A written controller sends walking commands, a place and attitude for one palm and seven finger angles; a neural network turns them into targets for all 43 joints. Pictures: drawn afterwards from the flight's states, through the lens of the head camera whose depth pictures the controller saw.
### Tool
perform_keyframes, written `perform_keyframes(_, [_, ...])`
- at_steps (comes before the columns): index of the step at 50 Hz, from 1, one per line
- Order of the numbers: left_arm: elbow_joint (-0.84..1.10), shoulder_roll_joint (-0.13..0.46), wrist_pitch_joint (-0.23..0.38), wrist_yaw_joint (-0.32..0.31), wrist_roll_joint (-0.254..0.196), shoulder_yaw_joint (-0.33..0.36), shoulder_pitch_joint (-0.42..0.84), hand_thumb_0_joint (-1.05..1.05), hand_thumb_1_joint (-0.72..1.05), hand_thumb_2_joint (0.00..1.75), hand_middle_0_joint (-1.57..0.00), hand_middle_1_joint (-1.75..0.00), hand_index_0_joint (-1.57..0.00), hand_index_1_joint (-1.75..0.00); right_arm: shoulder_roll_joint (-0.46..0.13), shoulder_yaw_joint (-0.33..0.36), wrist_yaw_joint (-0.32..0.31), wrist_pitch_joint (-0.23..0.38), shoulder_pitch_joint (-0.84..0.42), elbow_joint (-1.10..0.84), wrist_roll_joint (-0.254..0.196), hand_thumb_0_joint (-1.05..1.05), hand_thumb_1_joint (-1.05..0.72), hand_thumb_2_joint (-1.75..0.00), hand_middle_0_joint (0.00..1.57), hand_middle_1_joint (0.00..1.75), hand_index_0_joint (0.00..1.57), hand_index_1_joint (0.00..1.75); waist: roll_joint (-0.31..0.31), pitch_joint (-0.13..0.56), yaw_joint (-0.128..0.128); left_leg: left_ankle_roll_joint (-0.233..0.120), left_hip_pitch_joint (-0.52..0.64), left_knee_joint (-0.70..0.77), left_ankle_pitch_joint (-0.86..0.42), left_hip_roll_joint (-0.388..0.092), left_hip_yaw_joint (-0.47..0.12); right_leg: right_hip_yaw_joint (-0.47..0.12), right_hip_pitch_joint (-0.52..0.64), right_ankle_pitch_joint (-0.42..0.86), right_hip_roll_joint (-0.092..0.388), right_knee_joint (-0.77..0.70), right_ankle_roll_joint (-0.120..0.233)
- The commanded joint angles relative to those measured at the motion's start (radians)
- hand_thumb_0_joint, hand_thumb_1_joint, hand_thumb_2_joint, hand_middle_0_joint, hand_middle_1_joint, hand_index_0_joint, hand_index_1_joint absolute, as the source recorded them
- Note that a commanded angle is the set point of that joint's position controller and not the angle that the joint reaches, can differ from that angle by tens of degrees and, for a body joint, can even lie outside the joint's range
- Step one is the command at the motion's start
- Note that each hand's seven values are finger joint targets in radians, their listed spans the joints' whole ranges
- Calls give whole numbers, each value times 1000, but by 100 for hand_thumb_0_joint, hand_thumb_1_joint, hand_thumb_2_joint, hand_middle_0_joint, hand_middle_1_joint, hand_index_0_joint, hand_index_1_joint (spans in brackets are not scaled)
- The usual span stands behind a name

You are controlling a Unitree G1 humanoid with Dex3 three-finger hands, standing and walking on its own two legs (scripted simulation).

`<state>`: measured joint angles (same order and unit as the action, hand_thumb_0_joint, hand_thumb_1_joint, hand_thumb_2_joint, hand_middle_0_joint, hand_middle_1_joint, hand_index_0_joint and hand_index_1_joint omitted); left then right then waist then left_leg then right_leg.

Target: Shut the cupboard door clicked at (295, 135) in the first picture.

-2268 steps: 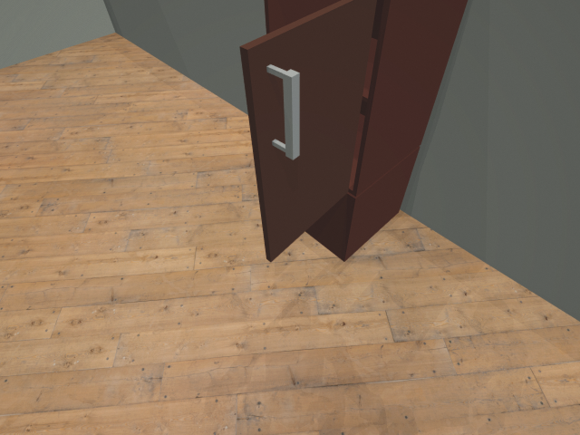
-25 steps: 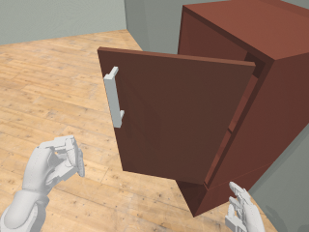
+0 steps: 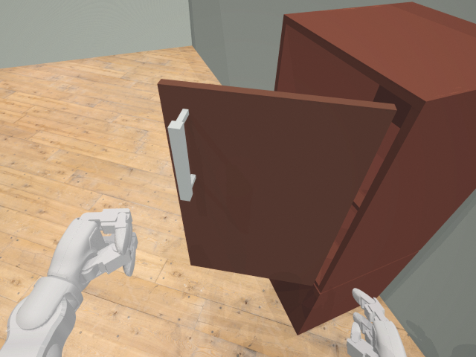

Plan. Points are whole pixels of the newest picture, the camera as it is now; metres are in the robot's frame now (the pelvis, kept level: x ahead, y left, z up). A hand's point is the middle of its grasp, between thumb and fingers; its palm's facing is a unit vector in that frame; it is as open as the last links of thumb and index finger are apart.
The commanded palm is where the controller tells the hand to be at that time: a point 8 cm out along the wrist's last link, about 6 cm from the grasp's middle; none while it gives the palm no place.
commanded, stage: raise the hand and make a fist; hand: left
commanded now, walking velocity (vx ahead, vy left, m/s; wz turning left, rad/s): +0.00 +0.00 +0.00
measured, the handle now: (185, 157) +0.41 +0.15 +0.13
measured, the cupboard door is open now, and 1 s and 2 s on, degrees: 58 58 58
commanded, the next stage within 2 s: bring the fist close to the handle in 0.10 s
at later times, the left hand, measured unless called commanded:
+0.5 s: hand (144, 227) +0.25 +0.17 +0.14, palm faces -0.02 -1.00 -0.07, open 3.1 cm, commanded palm +0.23 +0.22 +0.14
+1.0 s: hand (178, 207) +0.30 +0.13 +0.13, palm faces -0.06 -1.00 -0.06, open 3.1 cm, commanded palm +0.28 +0.18 +0.14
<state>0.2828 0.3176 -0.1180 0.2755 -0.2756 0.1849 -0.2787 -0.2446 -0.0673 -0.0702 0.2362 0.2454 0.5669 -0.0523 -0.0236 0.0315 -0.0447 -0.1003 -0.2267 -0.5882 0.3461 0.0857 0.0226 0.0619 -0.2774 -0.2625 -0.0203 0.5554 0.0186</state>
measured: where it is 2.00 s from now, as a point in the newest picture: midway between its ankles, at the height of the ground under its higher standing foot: outside the picture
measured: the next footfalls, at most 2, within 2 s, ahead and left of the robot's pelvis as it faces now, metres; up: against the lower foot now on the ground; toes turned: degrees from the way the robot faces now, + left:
none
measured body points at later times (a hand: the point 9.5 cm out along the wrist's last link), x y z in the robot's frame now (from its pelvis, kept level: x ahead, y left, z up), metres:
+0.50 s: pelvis +0.00 -0.02 +0.00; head -0.02 -0.03 +0.45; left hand +0.25 +0.22 +0.14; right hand +0.19 -0.24 -0.07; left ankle -0.02 +0.04 -0.73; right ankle +0.02 -0.11 -0.73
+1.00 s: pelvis +0.00 -0.05 +0.00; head +0.00 -0.06 +0.45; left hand +0.29 +0.18 +0.14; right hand +0.19 -0.28 -0.07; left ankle -0.02 +0.04 -0.73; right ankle +0.02 -0.11 -0.73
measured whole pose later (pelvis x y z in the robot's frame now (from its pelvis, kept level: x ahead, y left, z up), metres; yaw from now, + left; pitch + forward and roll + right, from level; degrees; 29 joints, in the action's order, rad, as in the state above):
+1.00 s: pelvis +0.00 -0.05 +0.00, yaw +0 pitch +0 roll +0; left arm 0.02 0.29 -0.07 0.24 -0.27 0.18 0.02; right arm -0.26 -0.05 -0.09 0.18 0.21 0.59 -0.07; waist -0.04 0.02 -0.02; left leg -0.05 -0.25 -0.60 0.36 0.05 0.01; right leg 0.08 -0.31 -0.28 -0.06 0.58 0.08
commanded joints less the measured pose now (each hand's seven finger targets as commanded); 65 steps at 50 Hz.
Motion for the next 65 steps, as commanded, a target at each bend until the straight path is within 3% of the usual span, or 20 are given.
perform_keyframes(1, [261,131,182,-50,-44,140,219,0,90,90,-130,-150,-130,-150,-112,40,1,73,-108,-149,4,0,-90,-90,20,30,20,30,-119,126,-8,159,65,124,-368,-118,-157,18,33,175,2,-22,21])
perform_keyframes(6, [112,59,70,8,-19,24,172,0,90,90,-130,-150,-130,-150,-135,53,-2,53,-110,-144,-21,0,-90,-90,20,30,20,30,-76,5,18,129,-18,140,-186,-109,-146,5,-1,105,10,-52,19])
perform_keyframes(9, [169,113,27,22,-6,52,189,0,90,90,-130,-150,-130,-150,-139,58,-7,43,-129,-171,-22,0,-90,-90,20,30,20,30,-22,65,11,107,-14,129,-187,-102,-132,-5,38,102,14,-58,19])
perform_keyframes(12, [248,212,65,-6,-16,148,287,0,90,90,-130,-150,-130,-150,-135,50,-17,43,-144,-175,-6,0,-90,-90,20,30,20,30,7,145,1,101,11,113,-228,-100,-127,-11,72,114,13,-53,17])
perform_keyframes(15, [268,163,145,-36,-43,145,323,0,90,90,-130,-150,-130,-150,-115,42,-19,58,-134,-165,0,0,-90,-90,20,30,20,30,-40,175,0,119,51,114,-282,-100,-134,2,67,145,6,-41,17])
perform_keyframes(18, [145,119,160,-40,-43,104,322,0,90,90,-130,-150,-130,-150,-121,41,-14,58,-119,-130,-4,0,-90,-90,20,30,20,30,-40,118,19,118,26,109,-264,-99,-123,1,41,147,10,-49,16])
perform_keyframes(22, [-12,74,68,-10,-11,25,302,0,90,90,-130,-150,-130,-150,-137,50,-14,37,-119,-126,-20,0,-90,-90,20,30,20,30,-20,17,29,98,-39,113,-166,-94,-107,-22,17,89,22,-75,18])
perform_keyframes(26, [46,152,29,-4,-5,77,408,0,90,90,-130,-150,-130,-150,-136,51,-23,20,-143,-162,-20,0,-90,-90,20,30,20,30,9,110,14,76,-30,99,-174,-86,-98,-39,64,85,31,-74,14])
perform_keyframes(27, [68,214,43,-16,-11,136,422,0,90,90,-130,-150,-130,-150,-139,52,-25,19,-149,-163,-14,0,-90,-90,20,30,20,30,45,151,9,71,-31,84,-194,-85,-91,-56,96,96,35,-74,11])
perform_keyframes(30, [135,213,114,-36,-29,162,504,0,90,90,-130,-150,-130,-150,-114,43,-25,24,-161,-168,-6,0,-90,-90,20,30,20,30,-12,253,-1,74,7,75,-273,-79,-78,-57,153,189,37,-51,9])
perform_keyframes(33, [50,186,157,-46,-44,163,481,0,90,90,-130,-150,-130,-150,-112,40,-20,29,-146,-143,-7,0,-90,-90,20,30,20,30,-19,202,5,77,-15,71,-281,-79,-70,-58,141,222,37,-49,10])
perform_keyframes(37, [-124,112,101,-16,-22,68,451,0,90,90,-130,-150,-130,-150,-133,52,-14,20,-130,-126,-24,0,-90,-90,20,30,20,30,-11,66,34,76,-56,66,-216,-84,-68,-71,54,171,41,-72,7])
perform_keyframes(42, [-65,153,50,3,-19,77,513,0,90,90,-130,-150,-130,-150,-143,60,-18,6,-142,-162,-25,0,-90,-90,20,30,20,30,53,166,25,64,-62,39,-214,-78,-60,-110,108,171,60,-71,-8])
perform_keyframes(46, [53,194,130,-43,-22,127,659,0,90,90,-130,-150,-130,-150,-120,50,-20,9,-160,-163,-13,0,-90,-90,20,30,20,30,5,264,17,62,-22,49,-261,-71,-60,-97,163,224,54,-50,-4])
perform_keyframes(47, [42,230,147,-59,-21,161,661,0,90,90,-130,-150,-130,-150,-121,52,-20,10,-152,-153,-11,0,-90,-90,20,30,20,30,23,264,17,63,-24,44,-265,-75,-58,-103,166,235,53,-50,-7])
perform_keyframes(50, [-61,141,162,-71,-14,97,632,0,90,90,-130,-150,-130,-150,-114,48,-15,8,-136,-130,-13,0,-90,-90,20,30,20,30,-13,208,29,68,-24,56,-266,-74,-53,-83,131,252,46,-47,-3])
perform_keyframes(54, [-236,103,81,-51,7,37,621,0,90,90,-130,-150,-130,-150,-132,53,-9,-21,-128,-119,-27,0,-90,-90,20,30,20,30,28,98,42,70,-78,60,-189,-76,-53,-108,77,164,58,-82,-7])
perform_keyframes(57, [-228,131,40,-39,7,56,634,0,90,90,-130,-150,-130,-150,-142,58,-9,-42,-145,-146,-28,0,-90,-90,20,30,20,30,62,147,29,67,-85,50,-185,-75,-48,-135,112,142,70,-90,-14])
perform_keyframes(61, [-62,166,103,-58,-5,92,757,0,90,90,-130,-150,-130,-150,-121,54,-10,-35,-161,-166,-20,0,-90,-90,20,30,20,30,7,304,15,63,-17,59,-271,-69,-48,-103,191,268,57,-48,-3])
perform_keyframes(65, [-68,150,174,-81,-6,103,677,0,90,90,-130,-150,-130,-150,-112,50,-5,-19,-140,-147,-12,0,-90,-90,20,30,20,30,-11,287,11,69,7,68,-326,-75,-45,-75,178,334,42,-31,4])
